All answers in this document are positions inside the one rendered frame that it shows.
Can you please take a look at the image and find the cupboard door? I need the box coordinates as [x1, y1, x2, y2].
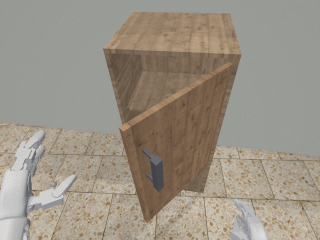
[119, 62, 233, 223]

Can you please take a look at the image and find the robot left hand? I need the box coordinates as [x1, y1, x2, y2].
[0, 129, 77, 220]

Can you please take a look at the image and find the handle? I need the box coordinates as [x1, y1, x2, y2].
[142, 148, 164, 192]

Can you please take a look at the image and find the robot left forearm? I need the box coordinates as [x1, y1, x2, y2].
[0, 216, 31, 240]

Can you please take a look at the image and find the robot right hand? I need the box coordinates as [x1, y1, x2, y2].
[230, 199, 269, 240]

